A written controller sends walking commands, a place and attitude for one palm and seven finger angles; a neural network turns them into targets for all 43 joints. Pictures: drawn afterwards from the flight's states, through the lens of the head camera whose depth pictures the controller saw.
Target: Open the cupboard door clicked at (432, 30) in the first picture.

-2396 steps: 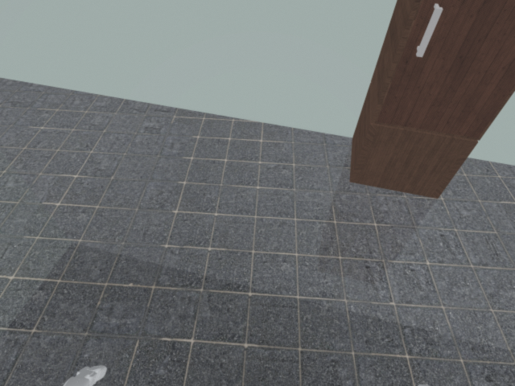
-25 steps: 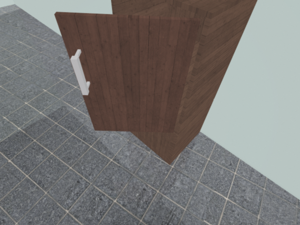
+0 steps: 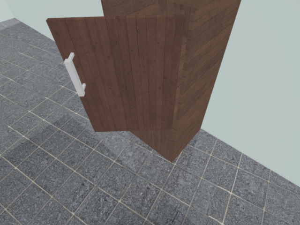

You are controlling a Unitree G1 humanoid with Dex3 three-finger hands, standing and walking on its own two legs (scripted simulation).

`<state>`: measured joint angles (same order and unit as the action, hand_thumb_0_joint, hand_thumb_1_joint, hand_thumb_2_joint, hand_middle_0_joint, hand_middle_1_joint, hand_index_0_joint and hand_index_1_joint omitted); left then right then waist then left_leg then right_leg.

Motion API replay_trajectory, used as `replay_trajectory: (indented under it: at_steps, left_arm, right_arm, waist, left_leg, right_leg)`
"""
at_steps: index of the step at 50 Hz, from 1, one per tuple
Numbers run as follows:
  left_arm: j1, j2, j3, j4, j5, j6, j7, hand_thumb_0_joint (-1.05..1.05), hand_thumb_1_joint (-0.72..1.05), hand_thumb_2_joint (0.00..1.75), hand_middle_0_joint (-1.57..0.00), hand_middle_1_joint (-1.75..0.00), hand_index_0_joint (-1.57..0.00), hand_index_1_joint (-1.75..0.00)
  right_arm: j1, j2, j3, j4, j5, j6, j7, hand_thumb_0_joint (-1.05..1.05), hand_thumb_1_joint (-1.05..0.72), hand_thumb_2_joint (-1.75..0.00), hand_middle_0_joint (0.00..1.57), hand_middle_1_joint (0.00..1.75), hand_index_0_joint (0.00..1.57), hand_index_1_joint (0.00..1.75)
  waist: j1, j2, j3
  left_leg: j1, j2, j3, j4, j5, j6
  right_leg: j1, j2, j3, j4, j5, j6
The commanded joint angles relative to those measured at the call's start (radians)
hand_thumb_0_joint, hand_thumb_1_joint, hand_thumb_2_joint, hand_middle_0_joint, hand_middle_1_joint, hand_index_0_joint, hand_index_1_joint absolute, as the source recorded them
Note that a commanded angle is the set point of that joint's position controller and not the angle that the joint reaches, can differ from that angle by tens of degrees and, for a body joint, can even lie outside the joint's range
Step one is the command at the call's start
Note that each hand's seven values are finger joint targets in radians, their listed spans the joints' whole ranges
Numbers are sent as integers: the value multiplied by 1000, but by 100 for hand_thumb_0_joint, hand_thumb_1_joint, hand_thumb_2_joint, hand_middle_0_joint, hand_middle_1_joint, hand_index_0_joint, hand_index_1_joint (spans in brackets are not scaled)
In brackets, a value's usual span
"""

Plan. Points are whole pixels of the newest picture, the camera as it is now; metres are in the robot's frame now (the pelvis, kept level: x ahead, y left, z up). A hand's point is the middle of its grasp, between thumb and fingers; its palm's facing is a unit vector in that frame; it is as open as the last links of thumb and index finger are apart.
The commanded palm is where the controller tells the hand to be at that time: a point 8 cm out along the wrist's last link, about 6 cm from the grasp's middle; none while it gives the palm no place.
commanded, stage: look again from close up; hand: left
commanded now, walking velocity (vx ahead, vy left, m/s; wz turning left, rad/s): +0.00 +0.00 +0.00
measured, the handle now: (76, 75) +0.59 +0.31 +0.06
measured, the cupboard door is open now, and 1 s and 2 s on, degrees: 42 42 42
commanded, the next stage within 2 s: shuffle to correct the standing spot in 0.12 s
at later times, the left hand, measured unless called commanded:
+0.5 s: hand out of the picture +0.00 +0.18 -0.19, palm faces +0.10 -0.98 -0.18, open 7.4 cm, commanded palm none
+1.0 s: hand out of the picture +0.13 +0.19 -0.16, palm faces +0.05 -0.97 -0.22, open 7.4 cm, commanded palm none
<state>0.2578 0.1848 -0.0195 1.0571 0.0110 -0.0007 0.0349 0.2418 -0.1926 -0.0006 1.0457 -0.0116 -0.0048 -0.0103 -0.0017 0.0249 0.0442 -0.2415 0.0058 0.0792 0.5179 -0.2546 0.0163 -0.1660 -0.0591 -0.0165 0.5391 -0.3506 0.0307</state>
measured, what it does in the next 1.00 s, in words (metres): steps on the spot: right foot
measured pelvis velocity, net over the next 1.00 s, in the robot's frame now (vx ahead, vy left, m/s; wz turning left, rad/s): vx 0.06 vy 0.01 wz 0.07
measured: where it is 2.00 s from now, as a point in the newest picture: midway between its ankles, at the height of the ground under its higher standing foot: outside the picture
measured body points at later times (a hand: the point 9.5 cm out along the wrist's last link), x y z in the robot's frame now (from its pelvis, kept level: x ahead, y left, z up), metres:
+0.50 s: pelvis +0.02 +0.00 -0.01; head +0.04 +0.02 +0.44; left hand +0.00 +0.23 -0.17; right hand +0.05 -0.25 -0.15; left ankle +0.03 +0.10 -0.73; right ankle -0.04 -0.14 -0.73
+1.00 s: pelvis +0.06 +0.01 +0.00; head +0.09 +0.00 +0.45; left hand +0.13 +0.24 -0.15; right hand +0.08 -0.20 -0.17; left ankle +0.03 +0.10 -0.73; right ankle +0.09 -0.07 -0.73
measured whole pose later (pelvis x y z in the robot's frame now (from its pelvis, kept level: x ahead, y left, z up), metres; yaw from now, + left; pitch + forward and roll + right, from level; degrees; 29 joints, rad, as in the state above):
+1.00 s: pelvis +0.06 +0.01 +0.00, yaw +4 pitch +0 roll +1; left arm 0.16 0.15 -0.01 1.00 0.01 -0.01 0.04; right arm 0.26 -0.15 -0.02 1.06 -0.01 0.00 -0.03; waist -0.03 0.01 0.05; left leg -0.21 -0.02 0.10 0.52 -0.32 0.01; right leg -0.31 -0.02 -0.09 0.58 -0.28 -0.05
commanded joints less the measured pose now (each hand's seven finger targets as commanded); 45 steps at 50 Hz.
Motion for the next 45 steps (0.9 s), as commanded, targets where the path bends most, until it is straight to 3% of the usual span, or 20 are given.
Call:
replay_trajectory:
  at_steps: [1,11,13,17,19,22,24,25,26,27,28,29,31,33,37,40,42,43,44,45]
  left_arm:
    - [49,129,25,-36,3,-17,2,0,90,90,-20,-30,-20,-30]
    - [57,138,27,-15,2,-23,-2,0,90,90,-20,-30,-20,-30]
    - [70,142,33,-13,4,-20,-3,0,90,90,-20,-30,-20,-30]
    - [105,200,66,-24,10,-9,-4,0,90,90,-20,-30,-20,-30]
    - [131,212,81,-32,16,-10,-1,0,90,90,-20,-30,-20,-30]
    - [125,206,92,-40,23,-17,1,0,90,90,-20,-30,-20,-30]
    - [74,186,90,-57,20,-9,0,0,90,90,-20,-30,-20,-30]
    - [55,153,83,-70,14,-4,-3,0,90,90,-20,-30,-20,-30]
    - [37,95,74,-98,8,-2,-7,0,90,90,-20,-30,-20,-30]
    - [-1,91,71,-115,15,4,-2,0,90,90,-20,-30,-20,-30]
    - [-27,98,72,-113,18,6,-2,0,90,90,-20,-30,-20,-30]
    - [-43,93,73,-112,20,4,-9,0,90,90,-20,-30,-20,-30]
    - [-1,64,70,-85,19,7,-19,0,90,90,-20,-30,-20,-30]
    - [26,45,65,-72,18,13,-22,0,90,90,-20,-30,-20,-30]
    - [-1,21,51,-83,13,15,-10,0,90,90,-20,-30,-20,-30]
    - [-4,27,45,-85,9,5,-1,0,90,90,-20,-30,-20,-30]
    - [32,52,50,-74,9,-5,4,0,90,90,-20,-30,-20,-30]
    - [50,86,53,-71,11,-14,8,0,90,90,-20,-30,-20,-30]
    - [50,122,55,-69,13,-21,11,0,90,90,-20,-30,-20,-30]
    - [46,142,54,-66,9,-21,10,0,90,90,-20,-30,-20,-30]
  right_arm:
    - [23,-106,-14,-42,-2,-17,-5,0,-90,-90,20,30,20,30]
    - [23,-100,-11,-1,0,-23,-9,0,-90,-90,20,30,20,30]
    - [29,-90,-10,0,0,-17,-6,0,-90,-90,20,30,20,30]
    - [0,-78,-18,-33,-6,1,4,0,-90,-90,20,30,20,30]
    - [-29,-80,-26,-60,-7,6,6,0,-90,-90,20,30,20,30]
    - [-30,-66,-25,-81,-1,-4,8,0,-90,-90,20,30,20,30]
    - [86,-60,-23,-41,0,-16,8,0,-90,-90,20,30,20,30]
    - [175,-112,-32,-17,-7,-24,3,0,-90,-90,20,30,20,30]
    - [243,-195,-52,-9,-18,-23,-4,0,-90,-90,20,30,20,30]
    - [269,-204,-53,-8,-12,-10,-7,0,-90,-90,20,30,20,30]
    - [223,-176,-44,-19,-12,-12,-9,0,-90,-90,20,30,20,30]
    - [171,-131,-36,-40,-9,-18,-12,0,-90,-90,20,30,20,30]
    - [102,-110,-26,-66,-14,-27,-14,0,-90,-90,20,30,20,30]
    - [103,-111,-25,-67,-13,-34,-17,0,-90,-90,20,30,20,30]
    - [122,-99,-25,-57,-15,-39,-26,0,-90,-90,20,30,20,30]
    - [113,-103,-31,-45,-13,-36,-30,0,-90,-90,20,30,20,30]
    - [91,-102,-33,-41,-4,-34,-30,0,-90,-90,20,30,20,30]
    - [89,-80,-32,-42,2,-34,-28,0,-90,-90,20,30,20,30]
    - [104,-52,-29,-43,7,-30,-24,0,-90,-90,20,30,20,30]
    - [118,-35,-27,-40,7,-22,-22,0,-90,-90,20,30,20,30]
  waist:
    - [4,-63,22]
    - [6,-36,-7]
    - [14,-47,-3]
    - [37,-160,49]
    - [56,-207,75]
    - [46,-170,54]
    - [-9,-130,2]
    - [-42,19,-47]
    - [-57,277,-70]
    - [-69,244,-73]
    - [-56,225,-35]
    - [-39,140,8]
    - [1,73,-4]
    - [13,70,-32]
    - [6,14,-61]
    - [7,15,-88]
    - [32,-14,-104]
    - [36,-64,-108]
    - [18,-127,-102]
    - [2,-141,-87]
  left_leg:
    - [33,85,-94,-121,62,21]
    - [61,93,-76,-111,138,10]
    - [27,74,-58,-77,75,5]
    - [-138,18,9,94,-96,-14]
    - [-225,21,2,211,-180,-15]
    - [-221,35,-11,166,-182,-10]
    - [33,8,29,-47,-7,-2]
    - [176,88,-92,-103,155,43]
    - [280,297,-363,-168,329,160]
    - [237,345,-394,-218,324,228]
    - [166,329,-374,-238,228,240]
    - [115,312,-364,-238,210,246]
    - [65,259,-266,-252,237,215]
    - [79,226,-198,-249,337,206]
    - [115,235,-163,-200,603,205]
    - [152,235,-160,-140,707,173]
    - [118,207,-138,-89,598,117]
    - [67,160,-111,-50,461,68]
    - [-22,101,-86,-30,246,26]
    - [-46,53,-59,-35,60,2]
  right_leg:
    - [-96,-39,65,-137,63,-55]
    - [-71,-46,79,-154,177,-60]
    - [-56,-63,89,-153,107,-68]
    - [-28,-199,215,-238,-25,-140]
    - [1,-274,273,-256,69,-190]
    - [53,-286,207,-164,358,-208]
    - [-52,-192,70,-17,363,-140]
    - [-160,-88,-22,163,230,-90]
    - [-365,36,-122,401,-223,-39]
    - [-409,34,-51,558,-333,-58]
    - [-421,-6,-17,620,-294,-68]
    - [-435,-23,-16,643,-243,-72]
    - [-381,-37,-30,620,-127,-60]
    - [-347,-29,-57,564,-87,-45]
    - [-258,-11,-47,328,-61,-26]
    - [-167,3,-40,112,31,-26]
    - [-51,-6,-27,-68,197,-27]
    - [18,-50,46,-110,370,-39]
    - [65,-145,162,-77,608,-88]
    - [43,-234,197,-55,750,-150]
